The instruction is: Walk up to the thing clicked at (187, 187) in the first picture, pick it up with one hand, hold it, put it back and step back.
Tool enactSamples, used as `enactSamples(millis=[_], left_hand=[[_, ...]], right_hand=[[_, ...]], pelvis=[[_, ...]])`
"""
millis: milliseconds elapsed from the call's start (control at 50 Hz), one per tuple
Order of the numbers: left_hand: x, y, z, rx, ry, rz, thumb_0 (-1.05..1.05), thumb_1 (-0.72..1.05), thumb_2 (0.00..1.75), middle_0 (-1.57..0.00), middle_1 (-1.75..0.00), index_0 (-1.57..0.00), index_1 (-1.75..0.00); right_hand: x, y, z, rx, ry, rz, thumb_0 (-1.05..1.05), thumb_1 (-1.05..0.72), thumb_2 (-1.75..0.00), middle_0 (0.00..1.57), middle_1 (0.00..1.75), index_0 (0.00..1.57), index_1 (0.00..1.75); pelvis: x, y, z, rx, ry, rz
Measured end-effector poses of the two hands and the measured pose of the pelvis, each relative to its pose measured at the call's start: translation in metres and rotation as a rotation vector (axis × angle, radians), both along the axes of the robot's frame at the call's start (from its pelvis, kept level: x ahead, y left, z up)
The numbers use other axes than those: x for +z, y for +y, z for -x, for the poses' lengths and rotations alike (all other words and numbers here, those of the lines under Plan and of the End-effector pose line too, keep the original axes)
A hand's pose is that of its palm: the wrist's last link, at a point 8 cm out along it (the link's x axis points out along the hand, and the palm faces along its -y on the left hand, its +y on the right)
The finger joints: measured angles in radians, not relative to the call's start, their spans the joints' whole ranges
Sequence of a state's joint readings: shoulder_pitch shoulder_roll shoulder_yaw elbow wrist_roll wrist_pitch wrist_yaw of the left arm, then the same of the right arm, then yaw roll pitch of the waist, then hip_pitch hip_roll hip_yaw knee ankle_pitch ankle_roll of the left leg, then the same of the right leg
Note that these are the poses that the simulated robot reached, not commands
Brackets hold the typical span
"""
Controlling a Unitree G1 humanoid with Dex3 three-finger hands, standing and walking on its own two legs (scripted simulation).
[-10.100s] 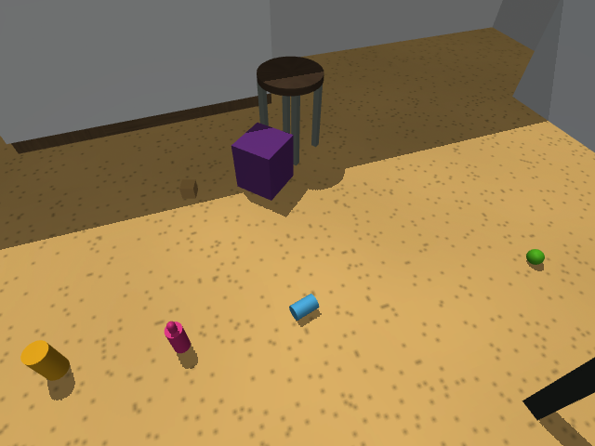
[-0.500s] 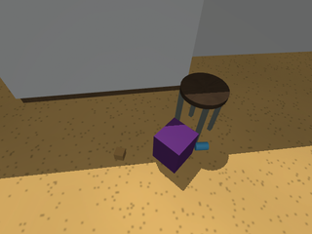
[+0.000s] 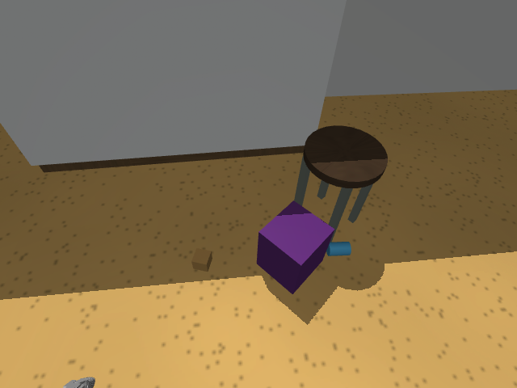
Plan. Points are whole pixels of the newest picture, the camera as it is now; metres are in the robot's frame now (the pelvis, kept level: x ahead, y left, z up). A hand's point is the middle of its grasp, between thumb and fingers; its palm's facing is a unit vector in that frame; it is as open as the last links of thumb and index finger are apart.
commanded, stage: walk up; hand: left
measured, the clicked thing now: (202, 259) +0.72 +0.22 -0.74
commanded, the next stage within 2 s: stand in 0.18 s
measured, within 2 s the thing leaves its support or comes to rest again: neither
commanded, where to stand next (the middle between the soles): +0.35 +0.00 m, yaw +0 degrees
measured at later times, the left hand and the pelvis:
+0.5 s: hand out of the picture +0.06 +0.24 -0.15, palm faces -0.01 -0.94 -0.34, open 7.4 cm; pelvis -0.01 -0.01 +0.01, yaw +0 degrees
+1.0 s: hand out of the picture +0.07 +0.24 -0.15, palm faces -0.04 -0.94 -0.35, open 7.4 cm; pelvis -0.01 -0.02 +0.01, yaw -1 degrees
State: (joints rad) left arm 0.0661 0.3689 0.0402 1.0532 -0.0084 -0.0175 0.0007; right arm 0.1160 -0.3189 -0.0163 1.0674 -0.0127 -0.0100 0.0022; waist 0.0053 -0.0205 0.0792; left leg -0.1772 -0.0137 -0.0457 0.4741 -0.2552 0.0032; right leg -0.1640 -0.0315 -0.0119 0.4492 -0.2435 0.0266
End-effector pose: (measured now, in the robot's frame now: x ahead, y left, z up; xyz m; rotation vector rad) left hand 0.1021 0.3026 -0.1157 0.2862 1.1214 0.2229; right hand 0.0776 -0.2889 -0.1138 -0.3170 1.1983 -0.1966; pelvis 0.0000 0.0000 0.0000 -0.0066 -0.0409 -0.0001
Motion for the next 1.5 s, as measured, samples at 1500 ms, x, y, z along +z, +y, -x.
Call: enactSamples(millis=[1500], left_hand=[[-0.013, 0.057, 0.047, 0.066, 0.179, -0.02, 0.0, 0.9, 0.9, -0.21, -0.3, -0.2, -0.3]], right_hand=[[0.014, -0.013, -0.045, 0.043, -0.003, 0.088, 0.0, -0.9, -0.9, 0.2, 0.3, 0.21, 0.3]], pelvis=[[-0.012, 0.029, -0.058, 0.03, -0.018, 0.017]])
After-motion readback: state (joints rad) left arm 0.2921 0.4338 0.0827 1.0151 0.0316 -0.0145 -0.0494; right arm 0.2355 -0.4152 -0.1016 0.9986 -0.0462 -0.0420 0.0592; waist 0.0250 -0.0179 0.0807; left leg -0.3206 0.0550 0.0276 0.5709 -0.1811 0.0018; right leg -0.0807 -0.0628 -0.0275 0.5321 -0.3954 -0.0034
